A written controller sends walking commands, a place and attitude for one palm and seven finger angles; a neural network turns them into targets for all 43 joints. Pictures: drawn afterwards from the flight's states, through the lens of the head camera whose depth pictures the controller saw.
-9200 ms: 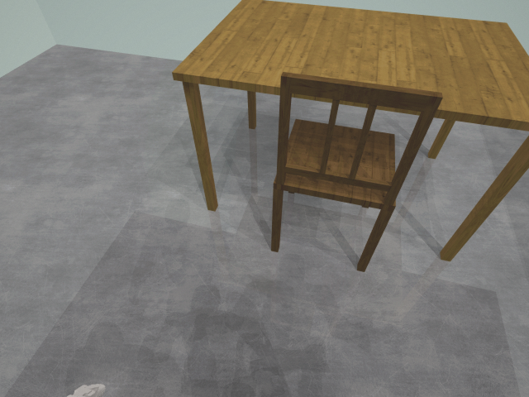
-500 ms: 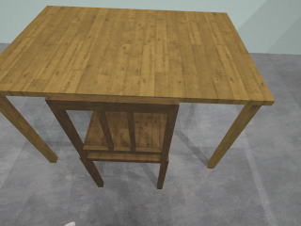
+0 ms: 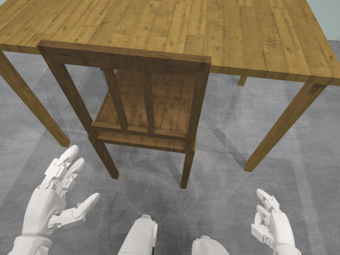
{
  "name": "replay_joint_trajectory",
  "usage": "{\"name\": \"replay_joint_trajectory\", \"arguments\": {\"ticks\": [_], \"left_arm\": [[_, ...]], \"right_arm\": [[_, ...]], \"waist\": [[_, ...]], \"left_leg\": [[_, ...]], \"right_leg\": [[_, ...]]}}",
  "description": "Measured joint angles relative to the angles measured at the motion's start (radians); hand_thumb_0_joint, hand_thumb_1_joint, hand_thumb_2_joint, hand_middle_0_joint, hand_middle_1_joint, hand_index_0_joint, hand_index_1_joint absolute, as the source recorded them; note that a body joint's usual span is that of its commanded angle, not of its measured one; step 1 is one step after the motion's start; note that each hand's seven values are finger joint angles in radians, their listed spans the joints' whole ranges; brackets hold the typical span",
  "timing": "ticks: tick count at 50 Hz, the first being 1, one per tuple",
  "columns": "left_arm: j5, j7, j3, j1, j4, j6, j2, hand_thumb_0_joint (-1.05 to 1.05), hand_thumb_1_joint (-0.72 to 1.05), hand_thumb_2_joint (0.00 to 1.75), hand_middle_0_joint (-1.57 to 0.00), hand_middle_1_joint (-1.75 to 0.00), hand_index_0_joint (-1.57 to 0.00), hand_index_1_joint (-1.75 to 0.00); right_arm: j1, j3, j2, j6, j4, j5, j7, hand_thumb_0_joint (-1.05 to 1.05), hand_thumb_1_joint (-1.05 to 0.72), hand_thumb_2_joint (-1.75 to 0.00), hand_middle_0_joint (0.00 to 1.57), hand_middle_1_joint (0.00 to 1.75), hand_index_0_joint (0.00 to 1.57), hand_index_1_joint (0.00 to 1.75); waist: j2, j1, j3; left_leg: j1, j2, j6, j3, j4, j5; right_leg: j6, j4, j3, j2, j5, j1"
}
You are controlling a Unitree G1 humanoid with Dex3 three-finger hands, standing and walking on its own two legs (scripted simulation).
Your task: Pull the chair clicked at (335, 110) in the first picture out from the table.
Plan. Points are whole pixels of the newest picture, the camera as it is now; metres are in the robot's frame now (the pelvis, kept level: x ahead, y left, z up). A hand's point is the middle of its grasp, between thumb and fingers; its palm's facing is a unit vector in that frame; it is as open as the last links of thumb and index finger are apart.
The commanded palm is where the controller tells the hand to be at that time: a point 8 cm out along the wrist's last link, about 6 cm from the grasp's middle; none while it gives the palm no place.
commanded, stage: raise the hand toward the chair's back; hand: left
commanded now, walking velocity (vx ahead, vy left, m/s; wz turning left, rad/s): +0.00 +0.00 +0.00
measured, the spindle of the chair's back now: (117, 102) +0.51 +0.22 +0.00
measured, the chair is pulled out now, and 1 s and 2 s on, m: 0.00 0.00 0.00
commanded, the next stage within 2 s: aim the fingers beside a spindle in 1.50 s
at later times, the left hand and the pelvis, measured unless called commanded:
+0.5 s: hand (75, 182) +0.24 +0.23 +0.06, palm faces -0.01 -1.00 -0.05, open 15.1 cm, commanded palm +0.22 +0.28 +0.07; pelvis +0.01 +0.04 +0.01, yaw -2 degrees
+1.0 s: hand (59, 174) +0.25 +0.26 +0.07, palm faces +0.00 -1.00 -0.06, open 16.9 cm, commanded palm +0.23 +0.30 +0.08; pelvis +0.00 +0.05 +0.02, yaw -1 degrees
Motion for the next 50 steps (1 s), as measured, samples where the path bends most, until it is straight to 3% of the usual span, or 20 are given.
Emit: {"name": "replay_joint_trajectory", "arguments": {"ticks": [4,8,13,20,30,40,50], "left_arm": [[-0.023,-0.058,0.018,-0.079,0.03,0.055,0.013,0.01,0.3,0.64,-0.14,-0.21,-0.14,-0.21],[-0.027,-0.053,0.037,-0.096,0.044,0.131,0.015,0.01,0.21,0.6,-0.14,-0.19,-0.13,-0.2],[-0.029,-0.005,0.051,-0.064,0.03,0.108,0.002,0.0,0.09,0.55,-0.12,-0.17,-0.12,-0.18],[-0.01,0.037,0.007,-0.038,0.005,0.045,-0.005,0.0,-0.07,0.48,-0.11,-0.15,-0.1,-0.15],[0.02,0.084,-0.017,-0.058,-0.046,0.065,0.01,-0.01,-0.3,0.38,-0.08,-0.11,-0.08,-0.11],[0.015,0.056,-0.004,-0.092,-0.03,0.118,0.03,-0.01,-0.47,0.32,-0.07,-0.08,-0.06,-0.09],[-0.003,0.031,0.029,-0.12,-0.007,0.128,0.047,-0.01,-0.5,0.3,-0.06,-0.08,-0.06,-0.08]], "right_arm": [[0.016,0.022,0.028,0.007,0.058,0.005,-0.007,0.01,-0.9,-0.9,0.2,0.3,0.2,0.3],[0.047,0.01,0.039,0.022,0.078,0.006,-0.007,0.02,-0.9,-0.9,0.2,0.3,0.2,0.3],[0.081,-0.022,0.017,0.023,0.082,0.001,-0.003,0.02,-0.9,-0.9,0.2,0.3,0.2,0.3],[0.077,-0.045,-0.023,0.008,0.067,-0.004,-0.005,0.02,-0.9,-0.9,0.2,0.3,0.2,0.3],[0.007,-0.007,0.003,0.005,0.025,-0.015,-0.001,0.02,-0.9,-0.9,0.2,0.3,0.2,0.3],[0.001,0.043,0.022,0.009,0.006,-0.018,0.0,0.01,-0.9,-0.9,0.2,0.3,0.2,0.3],[0.038,0.035,-0.002,0.002,0.036,-0.016,-0.005,0.01,-0.9,-0.9,0.2,0.3,0.2,0.3]], "waist": [[0.013,-0.019,0.006],[0.02,-0.051,0.008],[0.02,-0.071,0.005],[0.014,-0.067,0.008],[0.011,-0.05,0.015],[0.02,-0.037,0.017],[0.021,-0.05,0.019]], "left_leg": [[-0.009,0.003,-0.004,0.001,-0.007,0.006],[0.017,0.004,0.003,0.024,-0.042,0.013],[0.045,0.005,0.021,0.054,-0.08,0.02],[0.035,-0.002,0.044,0.063,-0.074,0.018],[0.037,-0.011,0.059,0.047,-0.067,0.022],[0.059,-0.018,0.066,0.035,-0.088,0.035],[0.071,-0.016,0.064,0.032,-0.1,0.038]], "right_leg": [[0.005,-0.008,0.002,0.002,0.007,-0.011],[0.014,-0.036,0.026,0.001,0.021,0.004],[0.027,-0.072,0.056,-0.001,0.039,0.021],[0.044,-0.078,0.063,-0.009,0.044,0.018],[0.058,-0.098,0.047,-0.014,0.056,0.039],[0.066,-0.133,0.036,-0.018,0.073,0.072],[0.064,-0.149,0.034,-0.014,0.079,0.086]]}}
